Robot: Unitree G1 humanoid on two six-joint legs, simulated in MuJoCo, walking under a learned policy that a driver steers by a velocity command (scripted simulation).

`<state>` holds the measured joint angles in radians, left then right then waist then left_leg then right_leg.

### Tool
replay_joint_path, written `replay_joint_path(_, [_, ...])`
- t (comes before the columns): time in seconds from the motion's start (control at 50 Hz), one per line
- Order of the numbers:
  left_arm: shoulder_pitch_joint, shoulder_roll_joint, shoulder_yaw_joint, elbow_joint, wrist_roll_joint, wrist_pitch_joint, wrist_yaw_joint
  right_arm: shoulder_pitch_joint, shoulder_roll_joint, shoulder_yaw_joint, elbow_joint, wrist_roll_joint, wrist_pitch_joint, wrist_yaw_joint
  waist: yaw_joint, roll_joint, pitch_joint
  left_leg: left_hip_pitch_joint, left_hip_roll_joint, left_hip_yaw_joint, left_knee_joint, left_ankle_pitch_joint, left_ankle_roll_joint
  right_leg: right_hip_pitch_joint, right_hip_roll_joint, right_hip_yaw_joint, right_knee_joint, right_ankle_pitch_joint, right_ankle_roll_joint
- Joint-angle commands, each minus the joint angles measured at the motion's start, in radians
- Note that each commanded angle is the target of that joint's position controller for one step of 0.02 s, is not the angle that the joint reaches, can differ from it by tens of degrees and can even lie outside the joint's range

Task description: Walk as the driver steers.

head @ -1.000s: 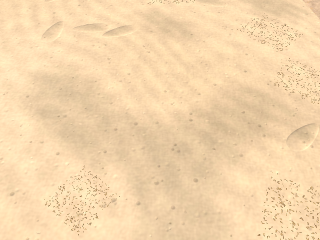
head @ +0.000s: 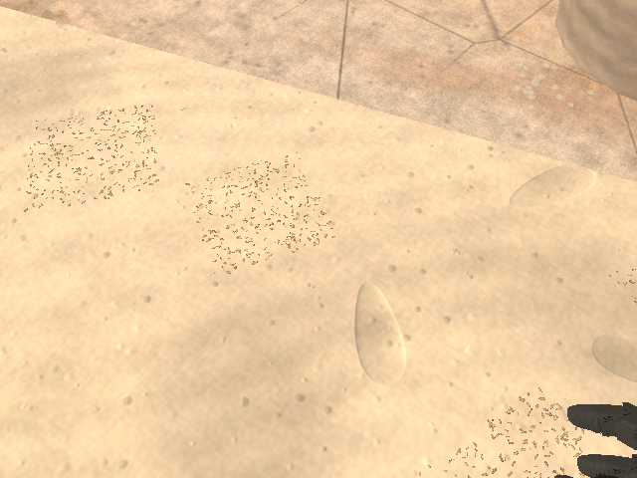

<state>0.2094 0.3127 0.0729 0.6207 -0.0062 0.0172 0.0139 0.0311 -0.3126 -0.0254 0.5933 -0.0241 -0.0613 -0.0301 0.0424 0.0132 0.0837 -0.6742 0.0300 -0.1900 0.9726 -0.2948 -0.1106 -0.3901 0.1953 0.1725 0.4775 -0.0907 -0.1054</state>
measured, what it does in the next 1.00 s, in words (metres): steps to the left, turning left: left foot, then right foot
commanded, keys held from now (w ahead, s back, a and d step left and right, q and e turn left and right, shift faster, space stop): shift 0.40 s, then q+shift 0.60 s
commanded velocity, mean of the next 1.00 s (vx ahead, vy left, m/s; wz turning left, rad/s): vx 0.03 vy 0.00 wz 0.22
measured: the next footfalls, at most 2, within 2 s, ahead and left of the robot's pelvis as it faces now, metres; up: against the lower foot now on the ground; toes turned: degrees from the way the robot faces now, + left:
left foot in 0.16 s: +0.18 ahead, +0.18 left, +0.00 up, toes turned -9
right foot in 0.46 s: +0.08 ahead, -0.07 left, +0.00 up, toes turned -2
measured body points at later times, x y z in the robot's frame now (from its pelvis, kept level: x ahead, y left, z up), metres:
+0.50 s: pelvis +0.07 +0.06 +0.00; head +0.09 +0.05 +0.45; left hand +0.22 +0.31 -0.11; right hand +0.18 -0.20 -0.11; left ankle +0.14 +0.18 -0.73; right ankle +0.04 -0.07 -0.73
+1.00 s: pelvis +0.07 +0.11 +0.01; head +0.12 +0.14 +0.45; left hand +0.17 +0.43 -0.09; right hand +0.30 -0.13 -0.07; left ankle +0.08 +0.19 -0.73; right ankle +0.13 -0.05 -0.66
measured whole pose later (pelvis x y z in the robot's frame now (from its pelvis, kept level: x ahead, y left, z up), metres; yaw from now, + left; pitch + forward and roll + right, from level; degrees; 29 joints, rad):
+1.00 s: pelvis +0.07 +0.11 +0.01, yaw +18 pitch +3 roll -2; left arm 0.07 0.30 0.08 0.69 0.01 0.00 0.03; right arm 0.23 -0.32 -0.08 0.58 0.01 0.04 -0.03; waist -0.02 -0.01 0.05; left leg -0.35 -0.07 -0.11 0.50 -0.19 0.06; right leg -0.56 0.03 0.09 1.04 -0.37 0.07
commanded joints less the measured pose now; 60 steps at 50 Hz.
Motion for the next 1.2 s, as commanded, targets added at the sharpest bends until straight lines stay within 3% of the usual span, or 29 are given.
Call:
replay_joint_path(0.02, [-0.053, 0.126, 0.034, -0.071, -0.003, 0.01, 0.026, 0.143, -0.055, -0.017, -0.004, 0.008, 0.021, 0.002, -0.058, -0.076, -0.273, 0.262, -0.04, 0.099, -0.092, 0.149, -0.014, 0.0, -0.207, 0.156, -0.053, 0.361, -0.12])
replay_joint_path(0.1, [-0.039, 0.097, 0.019, -0.063, 0.003, 0.016, 0.016, 0.06, -0.071, -0.024, -0.039, 0.013, 0.019, 0.009, -0.017, -0.149, -0.213, 0.277, -0.034, 0.084, -0.246, 0.12, 0.021, 0.043, -0.244, 0.256, -0.019, 0.107, -0.106])
replay_joint_path(0.14, [-0.054, 0.072, 0.008, -0.062, -0.001, 0.015, 0.012, 0.092, -0.066, -0.032, -0.032, 0.008, 0.004, 0.018, -0.048, -0.166, -0.196, 0.383, -0.026, 0.096, -0.456, 0.215, 0.064, 0.063, -0.231, 0.279, 0.042, 0.049, -0.068])
replay_joint_path(0.16, [-0.006, 0.034, -0.003, -0.046, 0.002, 0.011, 0.01, 0.093, -0.081, -0.037, -0.036, -0.005, -0.002, 0.019, -0.04, -0.12, -0.18, 0.459, 0.042, 0.047, -0.554, 0.36, 0.101, 0.038, -0.187, 0.25, 0.109, -0.068, -0.015])
replay_joint_path(0.18, [0.113, -0.003, -0.015, -0.033, 0.018, 0.007, 0.01, 0.064, -0.145, -0.044, -0.059, -0.03, 0.002, 0.015, 0.037, 0.125, -0.206, 0.56, 0.242, -0.152, -0.556, 0.661, 0.201, -0.041, -0.065, 0.127, 0.313, -0.433, 0.058])
replay_joint_path(0.2, [0.11, 0.071, 0.003, -0.036, 0.003, 0.004, 0.01, 0.113, -0.129, -0.046, -0.033, -0.043, 0.011, 0.014, 0.016, 0.26, -0.203, 0.535, 0.364, -0.338, -0.615, 0.656, 0.37, -0.118, -0.033, 0.037, 0.436, -0.584, 0.117])
replay_joint_path(0.22, [0.058, 0.136, 0.022, -0.033, 0.002, 0.003, 0.014, 0.126, -0.117, -0.047, -0.027, -0.026, 0.013, 0.016, -0.019, 0.21, -0.193, 0.504, 0.358, -0.384, -0.63, 0.5, 0.4, -0.144, -0.088, 0.027, 0.578, -0.544, 0.151])
replay_joint_path(0.26, [0.01, 0.127, 0.031, -0.008, -0.003, 0.032, 0.023, 0.105, -0.085, -0.039, -0.026, 0.004, 0.026, 0.013, -0.033, 0.098, -0.163, 0.474, 0.256, -0.24, -0.619, 0.328, 0.326, -0.159, -0.107, 0.01, 0.702, -0.462, 0.186])
replay_joint_path(0.32, [0.021, 0.031, 0.002, 0.006, -0.001, 0.045, 0.018, 0.046, -0.053, -0.027, -0.022, 0.007, 0.047, 0.012, -0.011, 0.124, -0.138, 0.389, 0.137, -0.06, -0.639, 0.242, 0.26, -0.052, -0.145, -0.085, 0.538, -0.382, 0.201])
replay_joint_path(0.36, [-0.013, -0.011, -0.014, 0.005, 0.001, 0.034, 0.012, 0.086, -0.048, -0.031, -0.002, 0.01, 0.06, 0.013, -0.047, 0.18, -0.16, 0.437, 0.114, -0.03, -0.631, 0.223, 0.267, 0.014, -0.166, -0.127, 0.342, -0.382, 0.199])
replay_joint_path(0.4, [-0.012, 0.004, -0.01, 0.018, -0.004, 0.026, 0.004, 0.137, -0.062, -0.036, 0.019, 0.015, 0.067, 0.011, -0.067, 0.211, -0.181, 0.489, 0.137, -0.061, -0.612, 0.196, 0.289, 0.071, -0.172, -0.135, 0.176, -0.323, 0.186])
replay_joint_path(0.44, [0.024, 0.008, -0.004, 0.047, 0.005, 0.021, 0.001, 0.164, -0.067, -0.035, 0.035, 0.035, 0.07, 0.014, -0.041, 0.192, -0.148, 0.416, 0.112, -0.088, -0.598, 0.16, 0.26, 0.195, -0.152, -0.155, -0.06, -0.148, 0.145])
replay_joint_path(0.48, [0.056, 0.117, 0.024, 0.037, 0.027, 0.019, 0.015, 0.161, -0.095, -0.045, 0.013, 0.036, 0.054, 0.022, -0.038, 0.075, -0.154, 0.267, 0.078, -0.084, -0.53, 0.129, 0.194, 0.318, -0.265, -0.067, -0.016, -0.044, 0.062])
replay_joint_path(0.5, [0.081, 0.164, 0.045, 0.079, 0.027, 0.023, 0.017, 0.117, -0.067, -0.044, -0.023, 0.043, 0.044, 0.026, -0.047, -0.166, -0.14, 0.205, -0.033, 0.083, -0.436, 0.027, 0.146, 0.254, -0.328, -0.003, -0.045, -0.103, -0.007])
replay_joint_path(0.54, [0.022, 0.123, 0.037, 0.046, 0.04, 0.017, 0.028, 0.079, -0.092, -0.059, -0.036, 0.042, 0.044, 0.028, -0.013, -0.246, -0.105, 0.114, -0.069, 0.178, -0.156, -0.165, 0.099, 0.229, -0.504, 0.135, -0.141, 0.047, -0.117])
replay_joint_path(0.58, [-0.02, 0.091, 0.027, 0.026, 0.032, -0.004, 0.042, 0.126, -0.087, -0.074, -0.02, 0.044, 0.07, 0.024, -0.027, -0.182, -0.102, 0.036, -0.026, 0.144, 0.108, -0.268, 0.072, 0.262, -0.562, 0.116, -0.118, 0.313, -0.15])
replay_joint_path(0.62, [-0.07, 0.09, 0.029, 0.025, 0.008, -0.014, 0.048, 0.155, -0.044, -0.064, -0.015, 0.047, 0.094, 0.025, -0.052, -0.157, -0.094, 0.006, 0.022, 0.142, 0.1, -0.194, 0.055, 0.296, -0.518, 0.007, -0.1, 0.347, -0.102])
replay_joint_path(0.66, [-0.089, 0.098, 0.036, 0.025, 0.005, -0.005, 0.049, 0.133, -0.026, -0.054, -0.031, 0.05, 0.103, 0.04, -0.04, -0.169, -0.102, 0.072, 0.036, 0.194, -0.007, -0.118, 0.048, 0.287, -0.474, -0.094, -0.088, 0.321, -0.073])
replay_joint_path(0.72, [-0.062, 0.132, 0.051, 0.031, 0.003, 0.006, 0.044, 0.118, -0.049, -0.061, -0.062, 0.056, 0.108, 0.068, -0.014, -0.18, -0.141, 0.199, 0.018, 0.261, -0.184, -0.076, 0.068, 0.288, -0.489, -0.158, -0.048, 0.312, -0.059])
replay_joint_path(0.76, [-0.069, 0.137, 0.054, 0.034, -0.017, -0.001, 0.034, 0.178, -0.065, -0.076, -0.054, 0.053, 0.114, 0.071, -0.046, -0.154, -0.156, 0.306, -0.016, 0.304, -0.336, 0.018, 0.102, 0.263, -0.498, -0.198, 0.034, 0.268, -0.025])
replay_joint_path(0.78, [-0.042, 0.113, 0.05, 0.046, -0.022, -0.008, 0.027, 0.231, -0.086, -0.092, -0.037, 0.049, 0.116, 0.06, -0.063, -0.103, -0.171, 0.412, -0.05, 0.294, -0.424, 0.094, 0.132, 0.211, -0.466, -0.248, 0.141, 0.197, 0.02])
replay_joint_path(0.8, [0.001, 0.083, 0.044, 0.054, -0.004, -0.016, 0.017, 0.289, -0.166, -0.122, -0.034, 0.044, 0.113, 0.041, -0.077, 0.074, -0.172, 0.579, 0.006, 0.126, -0.512, 0.409, 0.197, 0.035, -0.385, -0.318, 0.369, -0.016, 0.102])
replay_joint_path(0.82, [-0.063, 0.015, 0.018, -0.029, 0.046, -0.023, 0.015, 0.302, -0.327, -0.15, -0.071, 0.02, 0.096, 0.033, -0.064, 0.386, -0.18, 0.72, 0.295, -0.402, -0.576, 0.713, 0.421, -0.337, -0.187, -0.284, 0.662, -0.582, 0.201])
replay_joint_path(0.84, [-0.154, 0.058, 0.024, -0.039, 0.038, -0.029, 0.018, 0.343, -0.264, -0.131, -0.072, -0.007, 0.069, 0.047, -0.141, 0.232, -0.289, 0.724, 0.349, -0.468, -0.621, 0.615, 0.503, -0.358, -0.171, -0.079, 0.813, -0.627, 0.185])
replay_joint_path(0.86, [-0.176, 0.076, 0.028, -0.042, 0.013, -0.031, 0.02, 0.299, -0.236, -0.119, -0.07, -0.004, 0.051, 0.046, -0.115, 0.165, -0.239, 0.678, 0.309, -0.384, -0.624, 0.522, 0.466, -0.37, -0.186, -0.051, 0.836, -0.548, 0.161])
replay_joint_path(0.9, [-0.154, 0.094, 0.035, -0.014, 0.02, -0.03, 0.034, 0.182, -0.182, -0.106, -0.082, 0.045, 0.057, 0.023, -0.056, 0.061, -0.173, 0.585, 0.209, -0.259, -0.618, 0.384, 0.359, -0.351, -0.22, -0.04, 0.723, -0.378, 0.148])
replay_joint_path(0.94, [-0.14, 0.082, 0.035, 0.001, 0.022, -0.03, 0.028, 0.126, -0.17, -0.099, -0.103, 0.04, 0.077, 0.001, -0.024, 0.085, -0.179, 0.487, 0.139, -0.195, -0.621, 0.38, 0.324, -0.239, -0.188, -0.057, 0.639, -0.281, 0.162])
replay_joint_path(1.02, [-0.153, 0.038, 0.018, 0.019, 0.009, -0.033, 0.014, 0.146, -0.183, -0.109, -0.105, 0.043, 0.094, -0.021, -0.039, 0.091, -0.196, 0.49, 0.103, -0.23, -0.612, 0.271, 0.312, -0.187, -0.133, -0.044, 0.409, -0.217, 0.187])
replay_joint_path(1.2, [-0.122, 0.091, 0.04, 0.042, -0.008, -0.065, -0.011, 0.102, -0.189, -0.118, -0.129, 0.051, 0.117, -0.01, -0.038, 0.179, -0.179, 0.431, 0.041, -0.416, -0.564, 0.175, 0.269, 0.061, -0.111, -0.022, 0.02, -0.174, 0.15])
Velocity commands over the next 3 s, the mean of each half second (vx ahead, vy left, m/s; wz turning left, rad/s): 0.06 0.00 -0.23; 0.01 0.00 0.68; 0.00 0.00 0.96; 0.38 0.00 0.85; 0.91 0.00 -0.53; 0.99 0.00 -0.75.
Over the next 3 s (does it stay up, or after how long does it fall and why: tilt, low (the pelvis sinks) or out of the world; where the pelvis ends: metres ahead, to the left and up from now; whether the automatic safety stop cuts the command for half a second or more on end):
stays up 0.65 0.94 -0.01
